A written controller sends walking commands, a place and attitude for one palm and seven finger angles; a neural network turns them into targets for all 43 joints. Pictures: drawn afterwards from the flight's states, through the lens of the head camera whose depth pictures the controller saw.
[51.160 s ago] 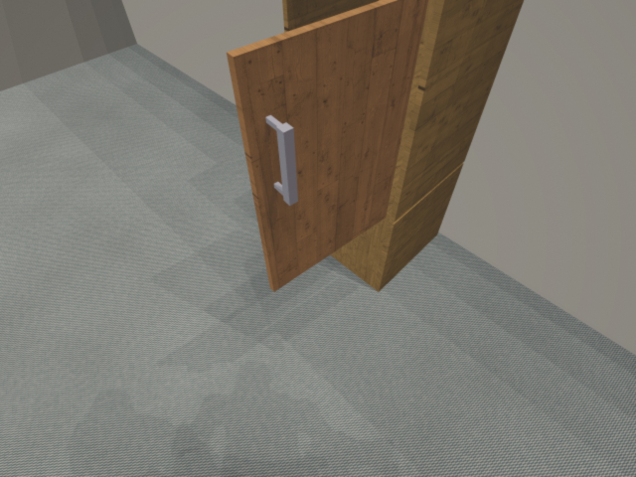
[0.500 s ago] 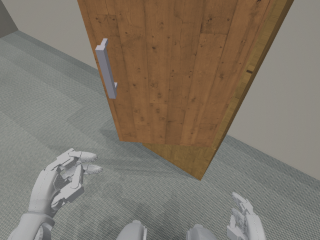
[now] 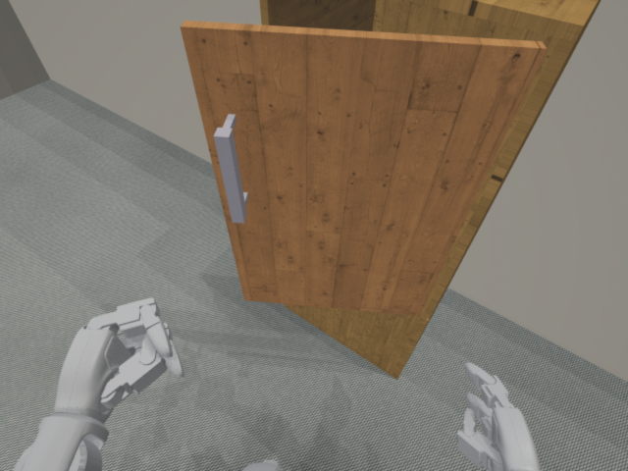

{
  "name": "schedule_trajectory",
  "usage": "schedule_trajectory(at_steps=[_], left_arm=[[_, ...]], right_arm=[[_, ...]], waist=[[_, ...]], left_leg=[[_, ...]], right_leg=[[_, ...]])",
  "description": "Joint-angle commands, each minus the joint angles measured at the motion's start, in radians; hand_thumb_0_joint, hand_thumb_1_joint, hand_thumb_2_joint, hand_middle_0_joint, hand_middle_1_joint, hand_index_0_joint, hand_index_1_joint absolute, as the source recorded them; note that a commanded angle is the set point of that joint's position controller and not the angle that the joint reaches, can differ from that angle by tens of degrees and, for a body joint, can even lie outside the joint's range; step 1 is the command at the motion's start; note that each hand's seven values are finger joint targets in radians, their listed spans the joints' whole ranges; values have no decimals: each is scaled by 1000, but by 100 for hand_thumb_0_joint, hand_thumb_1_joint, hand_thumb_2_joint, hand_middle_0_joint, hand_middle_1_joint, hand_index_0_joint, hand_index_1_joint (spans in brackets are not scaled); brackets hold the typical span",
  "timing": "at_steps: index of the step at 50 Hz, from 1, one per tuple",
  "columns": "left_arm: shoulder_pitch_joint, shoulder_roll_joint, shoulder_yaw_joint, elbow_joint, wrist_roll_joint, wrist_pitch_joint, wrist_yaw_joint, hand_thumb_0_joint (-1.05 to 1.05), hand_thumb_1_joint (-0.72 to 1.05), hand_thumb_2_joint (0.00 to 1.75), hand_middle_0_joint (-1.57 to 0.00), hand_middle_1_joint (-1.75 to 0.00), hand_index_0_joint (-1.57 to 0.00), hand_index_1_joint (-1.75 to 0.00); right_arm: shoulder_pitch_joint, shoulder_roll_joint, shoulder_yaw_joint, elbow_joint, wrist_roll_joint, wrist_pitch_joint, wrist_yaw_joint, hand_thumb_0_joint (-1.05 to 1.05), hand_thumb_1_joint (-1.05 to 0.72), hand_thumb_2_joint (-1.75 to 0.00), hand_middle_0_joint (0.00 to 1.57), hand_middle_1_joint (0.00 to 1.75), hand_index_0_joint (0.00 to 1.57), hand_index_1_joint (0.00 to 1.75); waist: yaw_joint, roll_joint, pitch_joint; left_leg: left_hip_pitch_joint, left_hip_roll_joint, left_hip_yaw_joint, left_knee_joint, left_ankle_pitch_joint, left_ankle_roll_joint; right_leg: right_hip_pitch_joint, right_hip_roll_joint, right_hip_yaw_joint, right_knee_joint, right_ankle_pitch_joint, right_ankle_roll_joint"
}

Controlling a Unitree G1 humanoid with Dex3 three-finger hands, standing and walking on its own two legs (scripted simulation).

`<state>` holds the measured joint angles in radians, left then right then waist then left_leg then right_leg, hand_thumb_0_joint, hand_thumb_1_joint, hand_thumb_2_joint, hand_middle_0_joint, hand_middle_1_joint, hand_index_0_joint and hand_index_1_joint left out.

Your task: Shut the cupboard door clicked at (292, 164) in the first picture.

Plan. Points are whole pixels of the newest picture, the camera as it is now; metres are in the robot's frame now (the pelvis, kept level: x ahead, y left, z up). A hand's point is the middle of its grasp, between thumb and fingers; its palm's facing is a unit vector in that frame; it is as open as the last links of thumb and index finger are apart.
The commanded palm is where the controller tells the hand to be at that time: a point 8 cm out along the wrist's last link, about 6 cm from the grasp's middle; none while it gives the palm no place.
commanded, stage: raise the hand and make a fist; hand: left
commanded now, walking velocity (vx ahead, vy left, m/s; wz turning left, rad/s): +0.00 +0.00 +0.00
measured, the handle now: (235, 171) +0.48 +0.16 +0.12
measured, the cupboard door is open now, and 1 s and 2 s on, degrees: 30 30 30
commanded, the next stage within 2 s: bring the fist close to the handle in 0.70 s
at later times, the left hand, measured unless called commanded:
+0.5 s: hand (176, 328) +0.24 +0.17 +0.11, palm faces -0.01 -1.00 -0.04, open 3.1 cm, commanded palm +0.21 +0.22 +0.12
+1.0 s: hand (193, 310) +0.26 +0.16 +0.12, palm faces -0.02 -1.00 -0.04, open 3.1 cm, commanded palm +0.25 +0.20 +0.12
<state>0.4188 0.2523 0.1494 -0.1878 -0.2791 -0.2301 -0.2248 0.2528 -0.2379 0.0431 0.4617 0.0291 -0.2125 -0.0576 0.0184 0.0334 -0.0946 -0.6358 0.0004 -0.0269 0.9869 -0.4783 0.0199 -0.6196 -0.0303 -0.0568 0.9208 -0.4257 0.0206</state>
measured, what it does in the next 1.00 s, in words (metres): stands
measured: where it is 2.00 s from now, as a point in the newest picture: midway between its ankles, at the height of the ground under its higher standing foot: outside the picture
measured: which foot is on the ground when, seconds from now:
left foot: down 0.00-1.00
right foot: down 0.00-1.00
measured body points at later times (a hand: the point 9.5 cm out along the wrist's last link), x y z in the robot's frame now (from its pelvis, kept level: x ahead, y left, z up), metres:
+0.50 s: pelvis +0.01 -0.02 +0.02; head +0.02 -0.03 +0.47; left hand +0.23 +0.22 +0.12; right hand +0.18 -0.26 -0.05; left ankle +0.01 +0.10 -0.68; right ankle +0.02 -0.14 -0.68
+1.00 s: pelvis +0.00 -0.02 +0.02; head +0.02 -0.03 +0.47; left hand +0.25 +0.21 +0.12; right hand +0.18 -0.24 -0.06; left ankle +0.01 +0.10 -0.68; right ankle +0.02 -0.14 -0.68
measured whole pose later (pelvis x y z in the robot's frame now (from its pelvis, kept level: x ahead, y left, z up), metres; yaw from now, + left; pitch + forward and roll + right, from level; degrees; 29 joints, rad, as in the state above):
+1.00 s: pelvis +0.00 -0.02 +0.02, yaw +0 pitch +4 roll -1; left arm 0.18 0.23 0.14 -0.04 -0.27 -0.17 -0.23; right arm 0.25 -0.25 0.05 0.55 0.03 -0.24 -0.08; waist 0.02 0.05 -0.04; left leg -0.49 0.00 -0.03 0.83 -0.41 0.00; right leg -0.49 -0.03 -0.06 0.81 -0.38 0.00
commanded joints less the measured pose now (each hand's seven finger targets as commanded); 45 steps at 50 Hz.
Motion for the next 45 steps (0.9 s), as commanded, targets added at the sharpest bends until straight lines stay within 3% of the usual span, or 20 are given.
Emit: schedule_trajectory(at_steps=[1,4,7,8,10,12,15,17,24,32,40,41,43,45], left_arm=[[-93,114,79,-199,-21,-34,-5,0,90,90,-130,-150,-130,-150],[-133,127,93,-195,-29,-22,-16,0,90,90,-130,-150,-130,-150],[-158,150,113,-191,-34,-15,-19,0,90,90,-130,-150,-130,-150],[-172,134,99,-206,-34,-15,-23,0,90,90,-130,-150,-130,-150],[-181,135,105,-196,-41,-8,-26,0,90,90,-130,-150,-130,-150],[-175,146,119,-168,-45,2,-28,0,90,90,-130,-150,-130,-150],[-209,142,117,-168,-51,18,-34,0,90,90,-130,-150,-130,-150],[-175,145,129,-126,-52,26,-36,0,90,90,-130,-150,-130,-150],[-193,140,123,-164,-41,-4,-25,0,90,90,-130,-150,-130,-150],[-196,147,128,-135,-40,-26,-24,0,90,90,-130,-150,-130,-150],[-213,135,116,-151,-37,-22,-32,0,90,90,-130,-150,-130,-150],[-263,113,86,-144,-36,-20,-31,0,90,90,-130,-150,-130,-150],[-358,128,90,-114,-28,-21,-20,0,90,90,-130,-150,-130,-150],[-418,103,54,-106,-18,-18,-14,0,90,90,-130,-150,-130,-150]], right_arm=[[-29,-124,-52,-142,7,-49,-16,0,-90,-90,20,30,20,30],[-37,-123,-45,-136,10,-49,-18,0,-90,-90,20,30,20,30],[-41,-127,-43,-127,10,-54,-21,0,-90,-90,20,30,20,30],[-46,-122,-42,-127,12,-57,-21,0,-90,-90,20,30,20,30],[-43,-122,-40,-118,13,-64,-22,0,-90,-90,20,30,20,30],[-42,-127,-42,-106,14,-67,-23,0,-90,-90,20,30,20,30],[-49,-126,-40,-102,16,-70,-25,0,-90,-90,20,30,20,30],[-52,-126,-45,-97,16,-71,-27,0,-90,-90,20,30,20,30],[-53,-123,-49,-100,12,-77,-22,0,-90,-90,20,30,20,30],[-54,-127,-51,-87,10,-81,-24,0,-90,-90,20,30,20,30],[-57,-125,-47,-89,11,-82,-26,0,-90,-90,20,30,20,30],[-61,-125,-43,-84,10,-82,-28,0,-90,-90,20,30,20,30],[-60,-129,-46,-68,10,-81,-34,0,-90,-90,20,30,20,30],[-63,-127,-44,-63,12,-86,-35,0,-90,-90,20,30,20,30]], waist=[[-9,15,-124],[-3,29,-121],[-2,-2,-128],[-3,30,-135],[-2,22,-132],[-3,-24,-121],[0,-5,-115],[5,-57,-94],[9,-2,-105],[3,-45,-95],[1,-8,-107],[-13,-10,-82],[-27,-42,-70],[-31,3,-82]], left_leg=[[107,-1,-34,-236,209,-17],[120,-6,-26,-245,221,-14],[130,-7,-22,-248,239,-10],[150,-8,-18,-253,252,-10],[160,-8,-17,-262,255,-11],[153,-8,-14,-263,265,-7],[162,-12,-6,-278,256,-7],[151,-13,-1,-277,258,-6],[174,-18,14,-285,276,-6],[164,-19,14,-282,245,-3],[185,-18,10,-293,242,-4],[187,-18,9,-292,228,-2],[177,-15,3,-291,197,-2],[199,-15,-1,-298,185,-2]], right_leg=[[113,54,-30,-137,158,-44],[144,51,-21,-156,175,-46],[179,49,-11,-175,192,-44],[181,47,-11,-178,208,-44],[187,46,-12,-190,213,-41],[213,44,-3,-208,224,-39],[224,37,5,-229,218,-35],[241,32,19,-248,213,-33],[247,28,25,-247,239,-32],[247,24,43,-267,187,-28],[234,29,24,-257,193,-29],[209,31,20,-260,182,-28],[192,30,28,-269,133,-25],[177,31,20,-264,123,-28]])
